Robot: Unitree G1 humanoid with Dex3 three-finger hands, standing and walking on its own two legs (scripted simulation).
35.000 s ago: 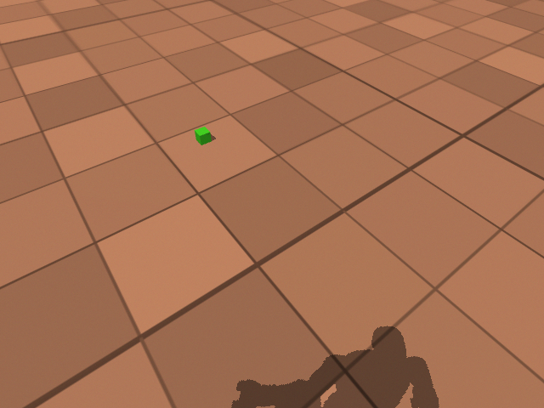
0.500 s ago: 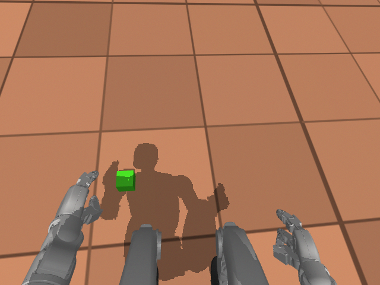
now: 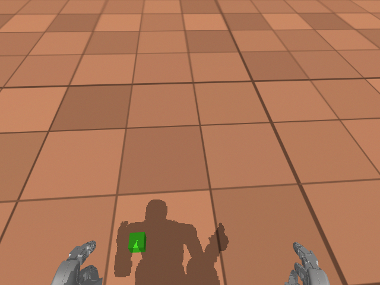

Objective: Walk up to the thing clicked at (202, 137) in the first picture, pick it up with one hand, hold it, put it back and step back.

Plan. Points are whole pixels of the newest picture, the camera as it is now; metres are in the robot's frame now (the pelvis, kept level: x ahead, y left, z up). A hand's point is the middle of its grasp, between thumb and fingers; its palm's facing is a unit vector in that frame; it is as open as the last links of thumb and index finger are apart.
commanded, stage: home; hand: left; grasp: from above
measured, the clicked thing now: (137, 242) +0.45 +0.23 -0.67
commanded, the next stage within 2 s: stand in 2.00 s
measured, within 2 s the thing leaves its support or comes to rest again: neither
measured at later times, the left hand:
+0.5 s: hand out of the picture +0.16 +0.18 -0.04, palm faces +0.06 -0.98 -0.20, open 7.4 cm
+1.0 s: hand out of the picture +0.15 +0.18 -0.04, palm faces +0.05 -0.98 -0.20, open 7.4 cm
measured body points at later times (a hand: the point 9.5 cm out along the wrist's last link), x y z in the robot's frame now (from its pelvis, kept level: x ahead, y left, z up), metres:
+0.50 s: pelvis +0.00 +0.00 +0.01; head +0.02 +0.01 +0.45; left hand +0.15 +0.24 -0.02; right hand +0.17 -0.24 -0.06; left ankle +0.00 +0.13 -0.67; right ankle +0.01 -0.15 -0.67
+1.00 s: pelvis -0.01 +0.00 +0.00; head +0.01 +0.01 +0.45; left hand +0.15 +0.23 -0.03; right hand +0.15 -0.24 -0.05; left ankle +0.00 +0.13 -0.67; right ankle +0.01 -0.15 -0.67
